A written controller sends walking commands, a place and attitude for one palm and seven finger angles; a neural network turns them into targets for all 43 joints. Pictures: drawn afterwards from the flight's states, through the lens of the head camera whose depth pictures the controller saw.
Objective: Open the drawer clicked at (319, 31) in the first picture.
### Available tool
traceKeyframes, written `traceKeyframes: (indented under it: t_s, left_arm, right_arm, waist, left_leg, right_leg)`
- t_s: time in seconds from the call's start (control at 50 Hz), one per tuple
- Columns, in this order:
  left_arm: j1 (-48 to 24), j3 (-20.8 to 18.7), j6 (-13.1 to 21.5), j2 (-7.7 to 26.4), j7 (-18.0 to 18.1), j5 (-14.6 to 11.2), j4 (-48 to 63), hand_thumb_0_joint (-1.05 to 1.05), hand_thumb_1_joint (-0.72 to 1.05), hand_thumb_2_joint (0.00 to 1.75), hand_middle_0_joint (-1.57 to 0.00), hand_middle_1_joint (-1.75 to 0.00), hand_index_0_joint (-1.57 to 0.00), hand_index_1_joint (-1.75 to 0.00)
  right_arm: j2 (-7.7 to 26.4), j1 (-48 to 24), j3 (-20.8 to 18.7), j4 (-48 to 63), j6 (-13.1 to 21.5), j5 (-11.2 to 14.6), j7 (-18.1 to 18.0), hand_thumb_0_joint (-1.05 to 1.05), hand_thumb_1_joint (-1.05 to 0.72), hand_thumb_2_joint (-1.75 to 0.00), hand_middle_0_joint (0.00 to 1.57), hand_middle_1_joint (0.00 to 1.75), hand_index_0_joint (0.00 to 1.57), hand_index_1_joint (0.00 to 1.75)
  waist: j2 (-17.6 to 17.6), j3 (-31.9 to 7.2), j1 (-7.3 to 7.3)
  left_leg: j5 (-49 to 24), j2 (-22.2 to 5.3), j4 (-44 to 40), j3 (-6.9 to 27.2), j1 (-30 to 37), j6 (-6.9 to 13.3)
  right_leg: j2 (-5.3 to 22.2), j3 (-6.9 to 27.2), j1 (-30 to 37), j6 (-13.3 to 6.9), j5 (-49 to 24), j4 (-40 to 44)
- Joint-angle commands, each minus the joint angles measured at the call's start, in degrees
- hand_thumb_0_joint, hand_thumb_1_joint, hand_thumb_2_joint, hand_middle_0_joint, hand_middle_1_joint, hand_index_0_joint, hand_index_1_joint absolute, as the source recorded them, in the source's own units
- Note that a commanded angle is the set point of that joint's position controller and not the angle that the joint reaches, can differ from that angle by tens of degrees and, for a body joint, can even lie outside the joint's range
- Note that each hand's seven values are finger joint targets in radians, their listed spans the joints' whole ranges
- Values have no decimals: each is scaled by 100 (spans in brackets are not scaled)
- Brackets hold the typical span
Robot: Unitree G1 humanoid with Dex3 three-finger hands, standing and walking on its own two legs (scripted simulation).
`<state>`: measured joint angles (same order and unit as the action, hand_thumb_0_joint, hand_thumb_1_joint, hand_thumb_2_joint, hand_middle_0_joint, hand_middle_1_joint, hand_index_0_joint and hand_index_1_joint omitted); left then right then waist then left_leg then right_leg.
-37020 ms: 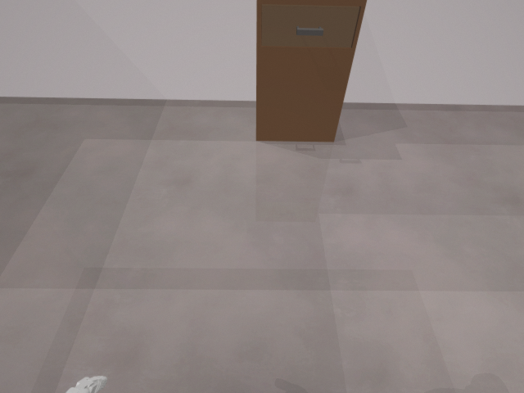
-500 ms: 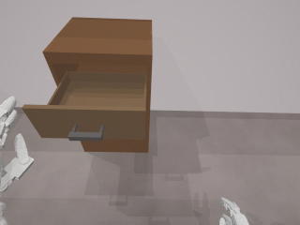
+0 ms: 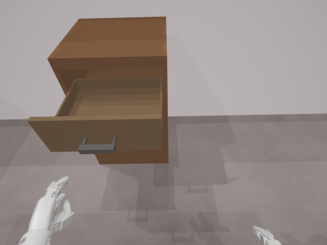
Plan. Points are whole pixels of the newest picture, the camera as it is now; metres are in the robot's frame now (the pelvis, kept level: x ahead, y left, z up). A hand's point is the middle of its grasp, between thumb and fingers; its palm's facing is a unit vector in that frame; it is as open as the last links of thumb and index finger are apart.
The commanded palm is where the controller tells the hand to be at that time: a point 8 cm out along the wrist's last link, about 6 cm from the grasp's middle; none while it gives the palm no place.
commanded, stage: let the arm hang, fingers relaxed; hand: left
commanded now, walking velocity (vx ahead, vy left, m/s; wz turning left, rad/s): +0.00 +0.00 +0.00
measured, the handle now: (98, 143) +0.46 +0.26 -0.08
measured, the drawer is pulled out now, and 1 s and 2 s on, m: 0.30 0.30 0.30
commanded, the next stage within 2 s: look to check the result in 0.96 s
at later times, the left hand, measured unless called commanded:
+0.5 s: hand out of the picture -0.03 +0.20 -0.15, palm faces +0.00 -0.96 -0.27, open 7.3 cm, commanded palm none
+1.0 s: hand out of the picture +0.02 +0.16 -0.16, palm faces +0.00 -0.98 -0.21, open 7.3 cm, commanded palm none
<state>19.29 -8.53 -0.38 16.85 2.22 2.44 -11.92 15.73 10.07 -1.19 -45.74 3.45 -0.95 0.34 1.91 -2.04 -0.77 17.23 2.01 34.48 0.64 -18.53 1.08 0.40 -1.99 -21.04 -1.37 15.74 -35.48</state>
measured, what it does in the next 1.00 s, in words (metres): stands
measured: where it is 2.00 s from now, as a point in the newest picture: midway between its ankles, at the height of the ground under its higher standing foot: outside the picture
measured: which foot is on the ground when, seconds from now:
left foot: down 0.00-1.00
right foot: down 0.00-1.00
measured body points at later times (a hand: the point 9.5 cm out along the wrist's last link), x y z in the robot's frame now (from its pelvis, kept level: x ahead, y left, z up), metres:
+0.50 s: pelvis +0.00 +0.00 +0.02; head +0.03 -0.02 +0.46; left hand -0.02 +0.25 -0.13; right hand -0.02 -0.22 -0.15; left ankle +0.01 +0.11 -0.73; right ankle +0.03 -0.10 -0.73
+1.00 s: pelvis +0.01 -0.02 +0.02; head +0.02 -0.03 +0.47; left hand +0.02 +0.21 -0.14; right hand -0.02 -0.22 -0.15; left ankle +0.01 +0.11 -0.73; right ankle +0.03 -0.10 -0.73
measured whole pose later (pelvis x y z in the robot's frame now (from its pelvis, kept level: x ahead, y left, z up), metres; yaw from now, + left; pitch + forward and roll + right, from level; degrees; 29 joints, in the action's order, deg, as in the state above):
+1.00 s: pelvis +0.01 -0.02 +0.02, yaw -2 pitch -2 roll +0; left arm 15.3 -1.0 0.0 7.9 2.1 0.9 -64.2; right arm 7.0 18.8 0.0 -63.8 -0.1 -0.7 -2.2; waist 0.9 3.0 -0.7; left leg 12.9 -0.2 22.6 -0.3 -7.9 -0.4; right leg -2.0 -0.9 -11.0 -2.6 11.0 -23.7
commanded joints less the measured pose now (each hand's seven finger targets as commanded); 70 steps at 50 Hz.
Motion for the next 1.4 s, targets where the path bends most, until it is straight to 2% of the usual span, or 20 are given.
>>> traceKeyframes:
  t_s: [0.0, 0.04, 0.06, 0.08, 0.1, 0.14, 0.16, 0.2, 0.24, 0.26, 0.32, 0.44, 0.52, 0.56, 0.6, 0.66, 0.8, 0.96, 1.12, 1.38]
  left_arm:
    - [6, 290, 73, 532, -106, 3, -1175, 0, 90, 90, -20, -30, -20, -30]
    - [-295, 389, 34, 549, -90, -49, -1872, 0, 90, 90, -20, -30, -20, -30]
    - [-320, 451, -1, 457, -73, -75, -2168, 0, 90, 90, -20, -30, -20, -30]
    - [-284, 505, -17, 427, -66, -98, -2485, 0, 90, 90, -20, -30, -20, -30]
    - [-243, 536, -20, 412, -63, -109, -2772, 0, 90, 90, -20, -30, -20, -30]
    - [-158, 581, 1, 351, -73, -126, -3276, 0, 90, 90, -20, -30, -20, -30]
    - [-137, 592, 15, 350, -73, -124, -3466, 0, 90, 90, -20, -30, -20, -30]
    - [-73, 565, 33, 155, -69, -129, -3790, 0, 90, 90, -20, -30, -20, -30]
    - [-65, 608, 46, 175, -79, -146, -4068, 0, 90, 90, -20, -30, -20, -30]
    - [-53, 616, 55, 164, -71, -149, -4172, 0, 90, 90, -20, -30, -20, -30]
    - [-54, 663, 62, 54, -62, -160, -4466, 0, 90, 90, -20, -30, -20, -30]
    - [83, 709, 64, -75, -16, -174, -4883, 0, 90, 90, -20, -30, -20, -30]
    - [133, 709, 82, -133, 8, -177, -5018, 0, 90, 90, -20, -30, -20, -30]
    - [129, 716, 75, -158, 20, -175, -5062, 0, 90, 90, -20, -30, -20, -30]
    - [111, 710, 75, -181, 23, -174, -5096, 0, 90, 90, -20, -30, -20, -30]
    - [116, 699, 87, -194, 34, -167, -5114, 0, 90, 90, -20, -30, -20, -30]
    - [39, 674, 95, -266, 29, -170, -5129, 0, 90, 90, -20, -30, -20, -30]
    - [72, 667, 127, -302, 27, -171, -5133, 0, 90, 90, -20, -30, -20, -30]
    - [96, 665, 135, -296, 31, -181, -5148, 0, 90, 90, -20, -30, -20, -30]
    - [136, 673, 139, -336, 38, -184, -5189, 0, 90, 90, -20, -30, -20, -30]
  right_arm:
    - [585, 159, -130, 433, -75, -7, -50, 0, -90, -90, 20, 30, 20, 30]
    - [488, 233, -89, 204, -181, -17, -65, 0, -90, -90, 20, 30, 20, 30]
    - [417, 196, -41, 112, -209, -26, -72, 0, -90, -90, 20, 30, 20, 30]
    - [353, 170, 8, 12, -237, -31, -80, 0, -90, -90, 20, 30, 20, 30]
    - [312, 174, 35, -84, -258, -20, -85, 0, -90, -90, 20, 30, 20, 30]
    - [266, 264, 53, -270, -290, 8, -101, 0, -90, -90, 20, 30, 20, 30]
    - [242, 367, 45, -336, -308, 31, -119, 0, -90, -90, 20, 30, 20, 30]
    - [144, 533, 29, -527, -328, 2, -147, 0, -90, -90, 20, 30, 20, 30]
    - [103, 675, 29, -697, -350, 13, -144, 0, -90, -90, 20, 30, 20, 30]
    - [112, 782, 10, -747, -368, 28, -156, 0, -90, -90, 20, 30, 20, 30]
    - [53, 998, 6, -984, -376, 27, -176, 0, -90, -90, 20, 30, 20, 30]
    - [-52, 1239, 29, -1345, -355, 31, -212, 0, -90, -90, 20, 30, 20, 30]
    - [-152, 1336, 51, -1508, -321, 32, -227, 0, -90, -90, 20, 30, 20, 30]
    - [-186, 1326, 56, -1547, -333, 41, -234, 0, -90, -90, 20, 30, 20, 30]
    - [-245, 1353, 68, -1626, -319, 26, -237, 0, -90, -90, 20, 30, 20, 30]
    - [-296, 1350, 57, -1644, -321, 37, -242, 0, -90, -90, 20, 30, 20, 30]
    - [-400, 1417, 62, -1710, -316, 14, -253, 0, -90, -90, 20, 30, 20, 30]
    - [-392, 1401, 17, -1681, -329, 27, -264, 0, -90, -90, 20, 30, 20, 30]
    - [-410, 1419, 23, -1737, -336, 22, -269, 0, -90, -90, 20, 30, 20, 30]
    - [-439, 1419, 15, -1745, -351, 25, -283, 0, -90, -90, 20, 30, 20, 30]
  waist:
    - [-1307, -348, 49]
    - [-644, -161, -13]
    - [67, 21, 29]
    - [481, 186, 76]
    - [625, 276, 109]
    - [631, 296, 118]
    - [362, 331, 99]
    - [711, 197, 80]
    - [575, 203, 68]
    - [183, 217, 51]
    - [-98, 427, 12]
    - [-292, 644, 21]
    - [-311, 531, 40]
    - [-358, 708, 50]
    - [-173, 704, 56]
    - [-225, 786, 65]
    - [7, 827, 43]
    - [-276, 734, 25]
    - [-89, 730, 9]
    - [-172, 784, 6]
  left_leg:
    - [-1285, -379, -385, 426, 101, 70]
    - [-1191, -373, -675, 405, 450, 30]
    - [-1429, -482, -921, 493, 455, 54]
    - [-1373, -584, -1124, 528, 313, 76]
    - [-1192, -600, -1240, 554, 188, 83]
    - [-629, -576, -1383, 514, 236, 70]
    - [-609, -598, -1360, 540, 354, 74]
    - [-339, -589, -1431, 493, 456, 78]
    - [-110, -584, -1491, 495, 470, 83]
    - [-125, -635, -1474, 524, 551, 97]
    - [-155, -635, -1512, 490, 564, 117]
    - [-325, -688, -1620, 477, 584, 142]
    - [-669, -692, -1620, 421, 687, 144]
    - [-676, -690, -1631, 413, 652, 142]
    - [-676, -688, -1668, 389, 640, 135]
    - [-724, -675, -1647, 369, 672, 128]
    - [-643, -661, -1669, 324, 607, 103]
    - [-723, -652, -1554, 267, 813, 84]
    - [-718, -648, -1537, 221, 841, 56]
    - [-754, -661, -1519, 214, 870, 50]
  right_leg:
    - [751, 1011, 1071, -284, -1818, 787]
    - [725, 1013, 876, -317, -1508, 917]
    - [531, 887, 825, -244, -1332, 883]
    - [439, 793, 929, -151, -1048, 941]
    - [384, 778, 1064, -118, -857, 1037]
    - [383, 850, 1125, -127, -519, 1283]
    - [376, 817, 1085, -133, -525, 1380]
    - [391, 831, 1140, -151, -358, 1526]
    - [411, 833, 1135, -158, -158, 1628]
    - [389, 803, 1092, -154, -107, 1667]
    - [419, 844, 964, -162, 16, 1786]
    - [395, 791, 914, -164, -175, 1730]
    - [407, 740, 1050, -161, -544, 1632]
    - [393, 694, 949, -157, -525, 1625]
    - [400, 717, 995, -156, -538, 1619]
    - [392, 711, 918, -164, -579, 1627]
    - [387, 763, 980, -178, -530, 1663]
    - [392, 793, 913, -187, -610, 1742]
    - [413, 839, 952, -196, -605, 1805]
    - [409, 817, 977, -202, -672, 1859]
